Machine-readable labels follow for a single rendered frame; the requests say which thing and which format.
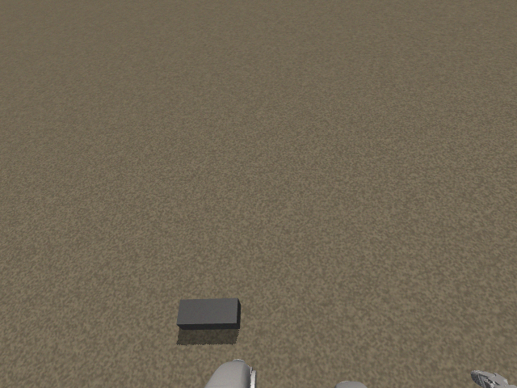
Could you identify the carton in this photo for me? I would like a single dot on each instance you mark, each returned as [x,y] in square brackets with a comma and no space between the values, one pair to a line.
[209,314]

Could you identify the right robot hand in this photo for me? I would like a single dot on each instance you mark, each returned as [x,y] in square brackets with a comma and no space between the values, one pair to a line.
[489,380]

